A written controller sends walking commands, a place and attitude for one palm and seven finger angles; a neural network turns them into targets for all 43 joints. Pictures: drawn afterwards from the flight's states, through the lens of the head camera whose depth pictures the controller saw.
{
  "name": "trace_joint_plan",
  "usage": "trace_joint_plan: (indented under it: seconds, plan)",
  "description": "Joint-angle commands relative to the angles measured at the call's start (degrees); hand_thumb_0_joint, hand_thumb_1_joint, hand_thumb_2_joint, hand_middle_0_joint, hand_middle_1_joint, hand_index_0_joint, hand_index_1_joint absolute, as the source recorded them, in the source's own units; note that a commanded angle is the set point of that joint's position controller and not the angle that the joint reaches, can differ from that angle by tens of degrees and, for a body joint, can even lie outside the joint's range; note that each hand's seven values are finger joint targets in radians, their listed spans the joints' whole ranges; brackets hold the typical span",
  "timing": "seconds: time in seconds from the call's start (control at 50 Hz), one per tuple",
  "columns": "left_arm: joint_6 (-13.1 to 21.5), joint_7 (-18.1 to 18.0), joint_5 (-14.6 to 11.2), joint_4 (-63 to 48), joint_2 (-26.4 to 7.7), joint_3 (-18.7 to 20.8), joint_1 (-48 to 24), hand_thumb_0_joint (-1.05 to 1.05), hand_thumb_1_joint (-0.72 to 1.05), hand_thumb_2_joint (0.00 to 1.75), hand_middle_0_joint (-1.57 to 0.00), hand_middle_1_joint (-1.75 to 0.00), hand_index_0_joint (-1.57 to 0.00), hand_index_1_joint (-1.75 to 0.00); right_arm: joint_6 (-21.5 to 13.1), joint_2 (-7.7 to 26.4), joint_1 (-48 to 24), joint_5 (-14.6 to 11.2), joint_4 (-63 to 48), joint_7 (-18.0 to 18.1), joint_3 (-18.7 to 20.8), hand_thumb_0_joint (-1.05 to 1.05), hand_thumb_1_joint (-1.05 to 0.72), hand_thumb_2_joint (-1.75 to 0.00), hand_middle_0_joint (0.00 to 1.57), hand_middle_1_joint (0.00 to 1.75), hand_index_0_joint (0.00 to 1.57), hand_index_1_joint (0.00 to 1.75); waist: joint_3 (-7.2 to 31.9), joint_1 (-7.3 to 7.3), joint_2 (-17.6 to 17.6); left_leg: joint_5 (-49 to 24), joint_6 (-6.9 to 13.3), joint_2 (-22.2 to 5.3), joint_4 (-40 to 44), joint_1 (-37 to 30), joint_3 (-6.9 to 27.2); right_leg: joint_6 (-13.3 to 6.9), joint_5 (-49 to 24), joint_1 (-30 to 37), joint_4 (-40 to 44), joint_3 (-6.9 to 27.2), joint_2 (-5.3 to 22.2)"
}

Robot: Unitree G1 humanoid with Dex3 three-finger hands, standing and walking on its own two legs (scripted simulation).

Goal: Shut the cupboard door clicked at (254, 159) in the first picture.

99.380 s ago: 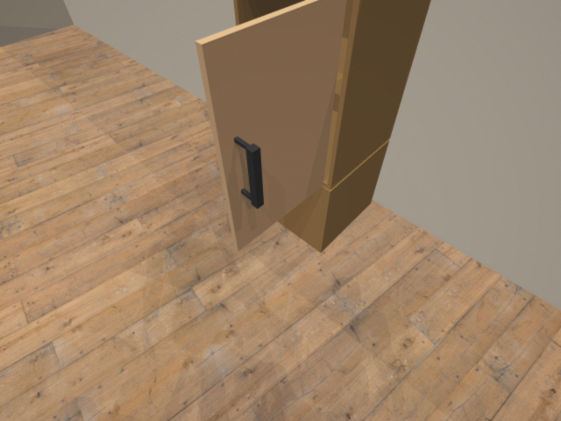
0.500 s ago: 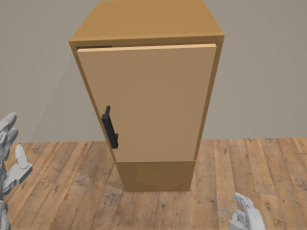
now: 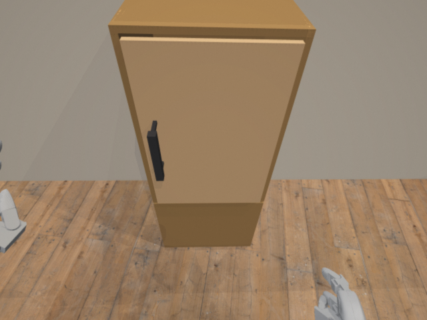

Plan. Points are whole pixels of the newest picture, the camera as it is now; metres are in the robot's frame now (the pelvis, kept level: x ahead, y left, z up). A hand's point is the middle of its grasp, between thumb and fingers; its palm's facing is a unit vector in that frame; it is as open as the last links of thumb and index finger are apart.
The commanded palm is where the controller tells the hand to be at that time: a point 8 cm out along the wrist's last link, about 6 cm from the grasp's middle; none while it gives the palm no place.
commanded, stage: step back with the hand held close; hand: left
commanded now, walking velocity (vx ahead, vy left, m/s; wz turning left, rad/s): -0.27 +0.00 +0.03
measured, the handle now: (157, 152) +0.54 +0.19 -0.03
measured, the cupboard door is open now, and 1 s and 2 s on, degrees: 0 0 0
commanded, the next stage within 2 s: stop stepping back and stand still in 0.50 s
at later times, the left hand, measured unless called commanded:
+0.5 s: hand out of the picture +0.11 +0.27 +0.18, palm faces +0.50 -0.75 -0.43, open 7.4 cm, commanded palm +0.05 +0.29 +0.19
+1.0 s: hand out of the picture +0.03 +0.27 +0.17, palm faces +0.47 -0.81 -0.36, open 7.4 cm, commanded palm -0.03 +0.29 +0.19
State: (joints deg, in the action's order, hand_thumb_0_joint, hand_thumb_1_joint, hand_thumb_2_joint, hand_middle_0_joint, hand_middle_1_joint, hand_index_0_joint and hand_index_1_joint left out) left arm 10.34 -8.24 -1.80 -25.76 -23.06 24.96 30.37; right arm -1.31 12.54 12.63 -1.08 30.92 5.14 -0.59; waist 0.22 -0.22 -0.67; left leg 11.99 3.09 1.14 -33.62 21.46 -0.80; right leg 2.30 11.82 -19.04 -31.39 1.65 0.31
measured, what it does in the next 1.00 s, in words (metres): walks backwards: left foot, then right foot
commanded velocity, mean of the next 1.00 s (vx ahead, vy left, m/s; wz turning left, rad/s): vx -0.17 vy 0.00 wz -0.03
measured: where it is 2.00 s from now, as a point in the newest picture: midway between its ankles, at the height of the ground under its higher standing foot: outside the picture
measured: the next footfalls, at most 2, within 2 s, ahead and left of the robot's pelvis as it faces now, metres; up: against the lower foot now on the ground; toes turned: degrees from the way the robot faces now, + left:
left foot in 0.32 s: +0.03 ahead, +0.10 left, +0.00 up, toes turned +3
right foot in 0.56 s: -0.20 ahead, -0.10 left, +0.00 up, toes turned +0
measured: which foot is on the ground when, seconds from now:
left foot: down 0.00-0.18, up 0.20-0.30, down 0.32-0.64, up 0.66-0.78, down 0.80-1.00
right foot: down 0.00-0.34, up 0.36-0.54, down 0.56-1.00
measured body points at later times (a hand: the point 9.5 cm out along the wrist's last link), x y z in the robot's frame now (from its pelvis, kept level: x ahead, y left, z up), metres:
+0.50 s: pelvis -0.08 -0.01 +0.00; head -0.07 +0.02 +0.45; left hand +0.08 +0.31 +0.20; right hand +0.08 -0.24 -0.08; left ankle -0.01 +0.10 -0.73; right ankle -0.11 -0.14 -0.70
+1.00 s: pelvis -0.18 +0.00 +0.01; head -0.20 +0.03 +0.46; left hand +0.00 +0.31 +0.19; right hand -0.05 -0.26 -0.05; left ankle -0.14 +0.08 -0.73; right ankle -0.19 -0.13 -0.73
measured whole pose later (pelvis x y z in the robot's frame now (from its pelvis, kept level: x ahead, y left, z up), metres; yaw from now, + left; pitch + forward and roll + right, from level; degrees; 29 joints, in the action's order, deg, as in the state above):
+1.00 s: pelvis -0.18 +0.00 +0.01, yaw -2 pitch +0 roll -1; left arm 9.5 -10.8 -2.8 -25.6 -23.1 24.9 29.4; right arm -6.9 12.3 16.0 -0.2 36.0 5.5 -1.0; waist 3.1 0.6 4.0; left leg 11.3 2.6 2.1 -27.1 16.1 -0.8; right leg 1.3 15.1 -12.9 -28.3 1.8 -0.8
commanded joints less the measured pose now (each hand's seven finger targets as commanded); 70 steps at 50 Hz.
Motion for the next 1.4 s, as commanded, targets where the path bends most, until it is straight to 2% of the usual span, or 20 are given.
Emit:
trace_joint_plan:
  seconds: [0.0,0.08,0.14,0.18,0.24,0.28,0.32,0.38,0.46,0.56,0.6,0.62,0.66,0.72,0.84,0.9,1.0,1.08,1.22,1.38]
  plan:
    - [5.5,-1.5,1.3,-14.2,-11.3,7.7,-7.6,0.0,0.9,0.9,-0.2,-0.3,-0.2,-0.3,-4.7,9.2,-5.5,0.8,-8.0,0.7,4.0,0.0,-0.9,-0.9,0.2,0.3,0.2,0.3,3.0,0.43,-8.4,31.2,3.9,-10.4,18.7,24.9,10.3,-0.9,-0.3,21.4,-6.4,1.2,-2.1]
    - [6.2,-1.8,1.6,-14.4,-10.0,6.6,-8.1,0.0,0.9,0.9,-0.2,-0.3,-0.2,-0.3,-6.1,8.4,-4.4,0.9,-7.4,0.2,4.1,0.0,-0.9,-0.9,0.2,0.3,0.2,0.3,1.8,0.68,-5.0,31.1,2.6,-7.1,10.6,22.0,7.2,-2.7,8.7,13.3,-0.5,6.2,0.5]
    - [6.6,-2.6,0.6,-14.0,-11.6,6.8,-6.1,0.0,0.9,0.9,-0.2,-0.3,-0.2,-0.3,-6.1,6.5,-3.4,1.3,-5.6,-0.7,4.0,0.0,-0.9,-0.9,0.2,0.3,0.2,0.3,1.6,0.98,6.2,17.1,-2.1,-1.0,-9.0,5.3,2.0,-8.7,20.1,-7.9,15.7,19.4,11.6]
    - [6.2,-3.4,0.1,-12.8,-11.8,6.3,-5.9,0.0,0.9,0.9,-0.2,-0.3,-0.2,-0.3,-5.3,5.5,-3.6,1.4,-4.1,-1.5,4.0,0.0,-0.9,-0.9,0.2,0.3,0.2,0.3,3.8,1.03,12.2,13.2,-3.3,-0.8,-20.6,-0.9,0.9,-11.6,20.2,-12.9,19.9,20.1,17.2]
    - [5.7,-3.6,0.0,-12.1,-12.2,6.7,-6.8,0.0,0.9,0.9,-0.2,-0.3,-0.2,-0.3,-4.6,5.0,-3.5,1.1,-4.1,-1.4,3.3,0.0,-0.9,-0.9,0.2,0.3,0.2,0.3,2.9,1.5,10.9,12.4,-2.5,-2.4,-10.5,-3.5,1.8,-8.4,12.9,-13.0,15.4,12.4,13.2]
    - [6.2,-3.6,-0.5,-12.3,-11.8,6.7,-5.9,0.0,0.9,0.9,-0.2,-0.3,-0.2,-0.3,-4.7,6.6,-3.9,0.8,-3.8,-0.6,3.4,0.0,-0.9,-0.9,0.2,0.3,0.2,0.3,0.9,1.87,-0.7,12.7,-0.9,-4.2,7.7,-1.7,5.0,-4.0,12.6,-11.4,5.9,5.2,5.0]
    - [7.1,-3.9,0.1,-15.5,-11.9,8.9,-5.9,0.0,0.9,0.9,-0.2,-0.3,-0.2,-0.3,-6.1,8.0,-5.0,1.5,-4.7,0.4,4.1,0.0,-0.9,-0.9,0.2,0.3,0.2,0.3,2.8,0.85,-18.6,13.8,5.7,-20.4,21.5,14.6,22.4,-0.6,7.9,2.2,-20.3,-0.5,-4.3]
    - [7.5,-2.9,-0.6,-17.3,-12.2,10.2,-3.2,0.0,0.9,0.9,-0.2,-0.3,-0.2,-0.3,-7.9,7.5,-3.5,1.6,-4.1,-0.8,5.9,0.0,-0.9,-0.9,0.2,0.3,0.2,0.3,8.9,0.53,-11.6,11.7,6.5,-20.3,18.4,13.3,16.7,-1.1,12.9,5.6,-28.6,1.9,-4.3]
    - [7.0,-2.1,-1.4,-19.8,-9.6,6.6,-0.8,0.0,0.9,0.9,-0.2,-0.3,-0.2,-0.3,-10.0,6.8,-4.5,1.6,-2.5,-1.8,4.6,0.0,-0.9,-0.9,0.2,0.3,0.2,0.3,9.2,0.41,-11.4,-9.0,3.3,-16.6,11.6,-0.2,9.9,-0.7,10.7,2.9,-8.5,-2.0,-3.6]
    - [7.5,-1.1,-0.4,-16.1,-11.3,6.3,-5.6,0.0,0.9,0.9,-0.2,-0.3,-0.2,-0.3,-9.8,7.3,-5.2,2.7,0.1,-1.6,3.8,0.0,-0.9,-0.9,0.2,0.3,0.2,0.3,8.6,0.82,-6.6,-16.0,-0.9,-12.1,6.0,-3.6,4.7,-1.4,-15.1,6.2,7.5,0.6,-0.7]
    - [7.9,-1.6,-0.2,-15.0,-14.3,8.2,-4.4,0.0,0.9,0.9,-0.2,-0.3,-0.2,-0.3,-8.3,5.5,-4.3,2.3,-0.3,-1.3,4.1,0.0,-0.9,-0.9,0.2,0.3,0.2,0.3,15.6,1.31,1.2,-16.4,-4.0,-6.4,-2.2,-9.4,-2.2,-2.4,-37.5,5.9,7.6,7.9,7.8]
    - [7.1,-2.0,-0.9,-14.6,-13.7,8.0,-2.3,0.0,0.9,0.9,-0.2,-0.3,-0.2,-0.3,-7.8,4.8,-4.6,1.0,-1.9,-1.3,4.2,0.0,-0.9,-0.9,0.2,0.3,0.2,0.3,18.2,1.53,6.8,-5.5,-4.6,-3.4,-5.7,-6.0,-3.0,-1.3,-44.9,10.3,6.1,8.4,10.7]
    - [6.0,-2.3,-1.5,-14.0,-16.4,11.9,4.8,0.0,0.9,0.9,-0.2,-0.3,-0.2,-0.3,-6.3,4.3,-6.2,-0.1,-4.6,-1.2,3.4,0.0,-0.9,-0.9,0.2,0.3,0.2,0.3,16.4,-0.6,9.2,8.9,-3.6,-1.6,-11.5,4.5,0.7,-4.2,-35.3,13.2,6.5,12.2,14.3]
    - [4.3,-2.7,-1.9,-13.3,-14.9,11.8,6.4,0.0,0.9,0.9,-0.2,-0.3,-0.2,-0.3,-4.6,3.7,-5.7,0.4,-5.0,-0.8,2.0,0.0,-0.9,-0.9,0.2,0.3,0.2,0.3,9.9,0.7,6.4,9.2,-3.6,-2.7,-8.2,6.1,3.3,-9.6,-21.8,10.4,7.5,12.3,14.1]
    - [3.5,-3.1,-1.6,-11.1,-12.0,6.8,-0.4,0.0,0.9,0.9,-0.2,-0.3,-0.2,-0.3,-7.2,7.4,-3.3,0.4,-4.3,0.9,2.5,0.0,-0.9,-0.9,0.2,0.3,0.2,0.3,6.0,1.2,-5.4,-19.0,-1.1,-8.9,12.5,-7.4,9.0,-1.8,-10.0,7.3,3.4,0.8,-0.3]
    - [3.9,-2.5,-0.8,-15.1,-11.0,4.2,-6.8,0.0,0.9,0.9,-0.2,-0.3,-0.2,-0.3,-8.6,7.7,-3.9,1.2,-3.5,1.0,2.6,0.0,-0.9,-0.9,0.2,0.3,0.2,0.3,4.4,0.88,-13.1,-4.9,-2.0,-11.0,19.4,-4.8,12.1,-1.2,2.2,7.7,2.2,-1.0,-1.7]
    - [4.0,-2.8,1.0,-15.0,-10.3,4.4,-6.7,0.0,0.9,0.9,-0.2,-0.3,-0.2,-0.3,-9.7,7.4,-3.7,1.4,-3.5,0.4,2.4,0.0,-0.9,-0.9,0.2,0.3,0.2,0.3,1.7,0.98,-11.2,27.8,-0.2,-11.6,26.5,6.8,14.1,-1.0,3.3,14.4,1.4,-1.2,-2.6]
    - [4.2,-2.6,0.5,-12.8,-10.0,5.3,-4.0,0.0,0.9,0.9,-0.2,-0.3,-0.2,-0.3,-9.0,6.2,-4.2,1.7,-3.7,-0.5,2.1,0.0,-0.9,-0.9,0.2,0.3,0.2,0.3,2.5,1.01,-8.0,20.9,-1.5,-7.8,21.2,4.7,9.4,-3.0,4.3,14.4,8.3,-1.1,-1.6]
    - [3.5,-2.3,-1.1,-9.2,-9.5,5.0,-0.3,0.0,0.9,0.9,-0.2,-0.3,-0.2,-0.3,-6.7,5.6,-4.5,1.4,-2.7,-1.5,2.3,0.0,-0.9,-0.9,0.2,0.3,0.2,0.3,2.8,1.28,4.0,4.1,-2.9,-2.4,-0.6,-6.0,4.0,-8.2,14.6,-1.8,20.5,13.3,9.8]
    - [3.9,-2.0,0.1,-8.0,-9.0,1.4,-11.9,0.0,0.9,0.9,-0.2,-0.3,-0.2,-0.3,-7.2,7.0,-5.7,0.8,-2.6,-0.1,2.3,0.0,-0.9,-0.9,0.2,0.3,0.2,0.3,-4.1,1.43,-3.0,13.8,-1.4,-4.9,11.7,-7.7,8.7,-3.9,21.1,-6.4,14.5,5.3,2.0]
